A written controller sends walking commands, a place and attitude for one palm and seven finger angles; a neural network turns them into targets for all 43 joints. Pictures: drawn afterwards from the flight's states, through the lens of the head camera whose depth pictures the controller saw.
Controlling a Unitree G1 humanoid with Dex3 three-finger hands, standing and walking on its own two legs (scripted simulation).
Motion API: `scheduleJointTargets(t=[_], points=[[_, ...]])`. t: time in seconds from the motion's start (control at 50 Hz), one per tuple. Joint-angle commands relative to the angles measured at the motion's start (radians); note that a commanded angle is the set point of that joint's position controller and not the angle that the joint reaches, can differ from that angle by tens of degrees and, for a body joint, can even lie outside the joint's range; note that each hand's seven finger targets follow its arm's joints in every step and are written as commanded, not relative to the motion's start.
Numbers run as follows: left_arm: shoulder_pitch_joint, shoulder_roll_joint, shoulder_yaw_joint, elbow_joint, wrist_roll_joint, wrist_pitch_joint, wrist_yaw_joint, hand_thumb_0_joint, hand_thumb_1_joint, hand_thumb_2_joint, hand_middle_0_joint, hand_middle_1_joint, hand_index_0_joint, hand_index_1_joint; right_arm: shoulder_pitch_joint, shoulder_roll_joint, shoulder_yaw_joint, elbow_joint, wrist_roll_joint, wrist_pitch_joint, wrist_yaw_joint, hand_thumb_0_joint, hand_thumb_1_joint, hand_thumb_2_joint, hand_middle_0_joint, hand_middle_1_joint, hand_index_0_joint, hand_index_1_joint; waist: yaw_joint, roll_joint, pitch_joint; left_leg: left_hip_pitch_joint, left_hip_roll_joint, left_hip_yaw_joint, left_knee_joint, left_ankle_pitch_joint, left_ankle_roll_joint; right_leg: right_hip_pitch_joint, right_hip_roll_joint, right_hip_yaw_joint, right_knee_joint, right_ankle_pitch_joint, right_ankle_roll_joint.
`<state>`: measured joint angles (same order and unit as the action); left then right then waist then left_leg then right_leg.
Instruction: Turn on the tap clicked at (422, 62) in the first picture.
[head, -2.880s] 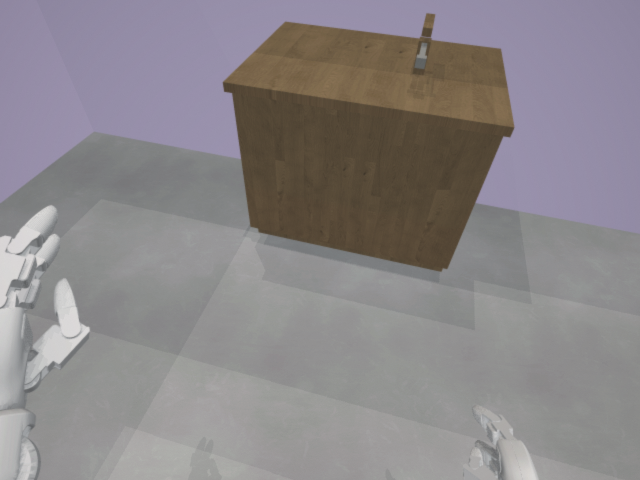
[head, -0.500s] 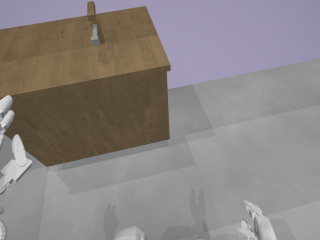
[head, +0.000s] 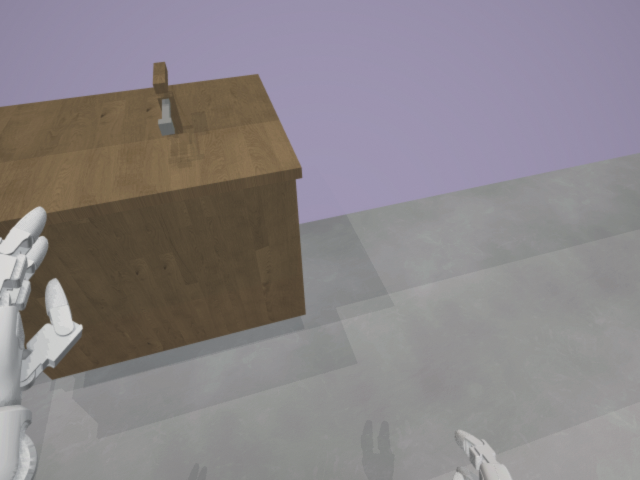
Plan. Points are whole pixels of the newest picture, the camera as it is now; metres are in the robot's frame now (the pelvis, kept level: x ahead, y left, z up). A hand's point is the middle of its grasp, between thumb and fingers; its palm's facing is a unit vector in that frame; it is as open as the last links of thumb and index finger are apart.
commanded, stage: take the last steps up to it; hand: left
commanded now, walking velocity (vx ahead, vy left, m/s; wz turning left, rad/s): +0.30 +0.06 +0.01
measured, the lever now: (166, 126) +0.80 +0.40 +0.06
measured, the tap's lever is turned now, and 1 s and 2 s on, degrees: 0 0 0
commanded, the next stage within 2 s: come to a stop and stand still in 1.56 s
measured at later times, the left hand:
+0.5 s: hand (108, 266) +0.28 +0.24 +0.18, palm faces +0.43 -0.83 -0.36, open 7.4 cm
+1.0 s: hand (182, 196) +0.40 +0.21 +0.18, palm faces +0.39 -0.81 -0.43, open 7.4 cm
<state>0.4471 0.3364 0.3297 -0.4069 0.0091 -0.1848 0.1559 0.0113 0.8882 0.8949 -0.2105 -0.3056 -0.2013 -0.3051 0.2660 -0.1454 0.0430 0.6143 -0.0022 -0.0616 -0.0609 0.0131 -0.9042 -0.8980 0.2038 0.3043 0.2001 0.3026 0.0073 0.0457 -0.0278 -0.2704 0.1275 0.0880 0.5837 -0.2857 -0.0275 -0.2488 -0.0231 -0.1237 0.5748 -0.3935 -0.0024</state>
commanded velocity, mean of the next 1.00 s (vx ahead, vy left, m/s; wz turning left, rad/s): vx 0.30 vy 0.07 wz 0.01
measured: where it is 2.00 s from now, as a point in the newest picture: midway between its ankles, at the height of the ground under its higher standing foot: (332, 456)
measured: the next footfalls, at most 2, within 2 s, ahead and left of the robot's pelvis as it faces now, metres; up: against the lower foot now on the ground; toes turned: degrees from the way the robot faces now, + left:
left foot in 0.46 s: +0.14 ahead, +0.12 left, +0.00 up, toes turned +9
right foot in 0.84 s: +0.24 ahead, -0.12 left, +0.00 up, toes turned -8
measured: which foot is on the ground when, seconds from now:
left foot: down 0.00-0.02, up 0.04-0.44, down 0.46-0.84, up 0.86-1.00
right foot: down 0.00-0.48, up 0.50-0.82, down 0.84-1.00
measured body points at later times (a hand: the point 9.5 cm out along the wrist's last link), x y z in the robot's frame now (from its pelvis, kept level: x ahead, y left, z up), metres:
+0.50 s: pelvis +0.07 +0.01 +0.00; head +0.08 +0.02 +0.45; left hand +0.25 +0.29 +0.20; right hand +0.23 -0.26 -0.08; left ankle +0.10 +0.11 -0.73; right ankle +0.02 -0.10 -0.72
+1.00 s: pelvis +0.18 -0.02 +0.00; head +0.22 -0.04 +0.45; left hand +0.38 +0.25 +0.20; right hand +0.35 -0.26 -0.11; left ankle +0.16 +0.12 -0.65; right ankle +0.20 -0.11 -0.73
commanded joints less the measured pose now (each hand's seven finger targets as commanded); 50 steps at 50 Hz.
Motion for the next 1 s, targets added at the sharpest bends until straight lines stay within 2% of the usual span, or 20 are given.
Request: scheduleJointTargets(t=[0.0,0.04,0.08,0.14,0.32,0.4,0.42,0.44,0.46,0.5,0.54,0.6,0.7,0.78,0.8,0.82,0.84,0.86,0.9,0.98], points=[[-0.189,0.264,0.131,-0.253,-0.003,-0.055,0.028,0.000,0.900,0.900,-0.200,-0.300,-0.200,-0.300,-0.170,-0.146,-0.073,-0.144,0.004,-0.049,-0.013,0.000,-0.900,-0.900,0.200,0.300,0.200,0.300,0.018,-0.315,0.015,-0.452,-0.092,0.010,0.453,-0.289,0.028,0.215,-0.373,0.626,-0.403,-0.171,-0.197],[-0.191,0.257,0.149,-0.270,-0.012,-0.073,0.021,0.000,0.900,0.900,-0.200,-0.300,-0.200,-0.300,-0.169,-0.166,-0.085,-0.128,-0.003,-0.063,-0.008,0.000,-0.900,-0.900,0.200,0.300,0.200,0.300,-0.006,-0.196,0.024,-0.436,-0.035,-0.119,0.592,-0.129,0.011,0.127,-0.374,0.602,-0.420,-0.198,-0.215],[-0.045,0.247,0.176,-0.241,-0.021,-0.083,0.013,0.000,0.900,0.900,-0.200,-0.300,-0.200,-0.300,-0.165,-0.150,-0.073,-0.114,0.001,-0.033,-0.007,0.000,-0.900,-0.900,0.200,0.300,0.200,0.300,-0.007,-0.104,0.033,-0.418,-0.016,-0.104,0.585,-0.041,-0.003,0.107,-0.313,0.428,-0.375,0.009,-0.195],[0.006,0.221,0.187,-0.201,-0.032,-0.103,0.009,0.000,0.900,0.900,-0.200,-0.300,-0.200,-0.300,-0.156,-0.141,-0.072,-0.116,0.001,-0.013,-0.004,0.000,-0.900,-0.900,0.200,0.300,0.200,0.300,-0.017,-0.140,-0.020,-0.388,-0.017,-0.051,0.439,0.011,-0.007,0.178,-0.259,0.239,-0.337,0.222,-0.162],[-0.029,0.197,0.131,-0.278,-0.032,-0.098,0.030,0.000,0.900,0.900,-0.200,-0.300,-0.200,-0.300,-0.129,-0.160,-0.103,-0.163,0.005,-0.055,-0.008,0.000,-0.900,-0.900,0.200,0.300,0.200,0.300,0.015,-0.187,-0.054,-0.199,-0.058,0.047,0.061,-0.006,0.040,0.224,-0.274,0.249,-0.275,0.270,-0.167],[-0.110,0.207,0.117,-0.335,-0.028,-0.097,0.038,0.000,0.900,0.900,-0.200,-0.300,-0.200,-0.300,-0.113,-0.174,-0.111,-0.162,0.003,-0.057,-0.017,0.000,-0.900,-0.900,0.200,0.300,0.200,0.300,-0.006,-0.101,-0.039,0.030,-0.076,0.066,-0.103,0.058,0.052,0.105,-0.225,0.200,-0.150,0.194,-0.122],[-0.127,0.206,0.115,-0.356,-0.029,-0.105,0.038,0.000,0.900,0.900,-0.200,-0.300,-0.200,-0.300,-0.099,-0.184,-0.117,-0.162,0.003,-0.060,-0.022,0.000,-0.900,-0.900,0.200,0.300,0.200,0.300,-0.023,-0.015,-0.059,0.158,-0.057,0.017,-0.155,0.056,0.076,0.021,-0.179,0.157,-0.001,0.218,-0.092],[-0.124,0.199,0.122,-0.364,-0.032,-0.112,0.039,0.000,0.900,0.900,-0.200,-0.300,-0.200,-0.300,-0.098,-0.207,-0.122,-0.167,0.003,-0.058,-0.023,0.000,-0.900,-0.900,0.200,0.300,0.200,0.300,-0.032,0.177,-0.088,0.289,0.076,-0.201,-0.219,0.078,0.147,-0.134,-0.074,0.076,0.208,0.142,-0.036],[-0.123,0.201,0.119,-0.374,-0.029,-0.123,0.040,0.000,0.900,0.900,-0.200,-0.300,-0.200,-0.300,-0.106,-0.193,-0.114,-0.175,0.004,-0.059,-0.017,0.000,-0.900,-0.900,0.200,0.300,0.200,0.300,-0.021,0.310,-0.098,0.390,0.241,-0.452,-0.263,0.229,0.235,-0.310,0.005,0.031,0.415,-0.182,-0.005],[-0.127,0.258,0.150,-0.318,-0.026,-0.117,0.029,0.000,0.900,0.900,-0.200,-0.300,-0.200,-0.300,-0.135,-0.163,-0.089,-0.160,-0.007,-0.067,-0.014,0.000,-0.900,-0.900,0.200,0.300,0.200,0.300,-0.020,0.250,-0.030,0.235,0.277,-0.506,-0.318,0.093,0.278,-0.368,-0.036,0.124,0.601,-0.185,-0.008],[-0.110,0.219,0.134,-0.334,-0.025,-0.111,0.023,0.000,0.900,0.900,-0.200,-0.300,-0.200,-0.300,-0.126,-0.164,-0.097,-0.140,0.009,-0.071,-0.005,0.000,-0.900,-0.900,0.200,0.300,0.200,0.300,-0.019,0.152,0.015,0.170,0.238,-0.379,-0.313,0.076,0.273,-0.394,-0.066,0.120,0.584,-0.107,0.007],[-0.021,0.192,0.142,-0.345,-0.032,-0.109,0.015,0.000,0.900,0.900,-0.200,-0.300,-0.200,-0.300,-0.116,-0.168,-0.099,-0.137,0.013,-0.079,0.002,0.000,-0.900,-0.900,0.200,0.300,0.200,0.300,-0.007,0.129,-0.023,0.120,0.162,-0.177,-0.306,0.116,0.215,-0.297,-0.057,0.049,0.443,0.006,0.020],[-0.016,0.168,0.127,-0.265,-0.037,-0.090,0.003,0.000,0.900,0.900,-0.200,-0.300,-0.200,-0.300,-0.117,-0.167,-0.086,-0.138,0.008,-0.086,-0.002,0.000,-0.900,-0.900,0.200,0.300,0.200,0.300,-0.021,0.147,-0.020,0.080,0.147,-0.077,-0.300,0.186,0.176,-0.159,-0.024,-0.032,0.176,0.070,0.037],[-0.081,0.180,0.127,-0.219,-0.029,-0.077,0.010,0.000,0.900,0.900,-0.200,-0.300,-0.200,-0.300,-0.132,-0.161,-0.084,-0.130,0.011,-0.076,-0.012,0.000,-0.900,-0.900,0.200,0.300,0.200,0.300,-0.002,0.050,-0.075,0.041,0.105,-0.025,-0.067,0.161,0.130,0.091,0.015,-0.066,-0.107,0.143,0.019],[-0.102,0.190,0.122,-0.219,-0.022,-0.075,0.010,0.000,0.900,0.900,-0.200,-0.300,-0.200,-0.300,-0.138,-0.148,-0.081,-0.131,0.013,-0.072,-0.012,0.000,-0.900,-0.900,0.200,0.300,0.200,0.300,0.002,-0.053,-0.107,-0.036,0.055,0.026,0.122,0.118,0.111,0.190,-0.061,0.053,-0.156,0.158,-0.024],[-0.120,0.221,0.132,-0.228,-0.015,-0.075,0.014,0.000,0.900,0.900,-0.200,-0.300,-0.200,-0.300,-0.138,-0.125,-0.080,-0.140,0.016,-0.067,-0.010,0.000,-0.900,-0.900,0.200,0.300,0.200,0.300,-0.005,-0.301,-0.133,-0.253,-0.060,0.077,0.394,-0.049,0.066,0.317,-0.271,0.422,-0.223,0.215,-0.122],[-0.123,0.246,0.161,-0.232,-0.024,-0.074,0.018,0.000,0.900,0.900,-0.200,-0.300,-0.200,-0.300,-0.173,-0.140,-0.078,-0.153,0.009,-0.074,-0.007,0.000,-0.900,-0.900,0.200,0.300,0.200,0.300,0.016,-0.351,-0.102,-0.413,-0.109,-0.007,0.593,-0.270,0.039,0.340,-0.413,0.654,-0.282,0.305,-0.212],[-0.179,0.231,0.152,-0.274,-0.027,-0.086,0.014,0.000,0.900,0.900,-0.200,-0.300,-0.200,-0.300,-0.165,-0.147,-0.083,-0.134,0.001,-0.080,-0.002,0.000,-0.900,-0.900,0.200,0.300,0.200,0.300,0.003,-0.249,-0.084,-0.404,-0.066,-0.107,0.647,-0.217,0.029,0.275,-0.418,0.612,-0.296,0.205,-0.216],[-0.139,0.254,0.170,-0.311,-0.026,-0.099,0.008,0.000,0.900,0.900,-0.200,-0.300,-0.200,-0.300,-0.168,-0.157,-0.087,-0.120,0.006,-0.062,0.008,0.000,-0.900,-0.900,0.200,0.300,0.200,0.300,0.002,-0.143,-0.039,-0.400,-0.024,-0.124,0.642,-0.156,0.013,0.192,-0.378,0.522,-0.297,0.165,-0.222],[-0.046,0.222,0.173,-0.336,-0.026,-0.122,0.017,0.000,0.900,0.900,-0.200,-0.300,-0.200,-0.300,-0.172,-0.142,-0.076,-0.127,0.004,-0.037,0.009,0.000,-0.900,-0.900,0.200,0.300,0.200,0.300,-0.016,-0.159,-0.053,-0.270,-0.014,-0.042,0.375,-0.036,0.008,0.127,-0.288,0.179,-0.266,0.399,-0.155]])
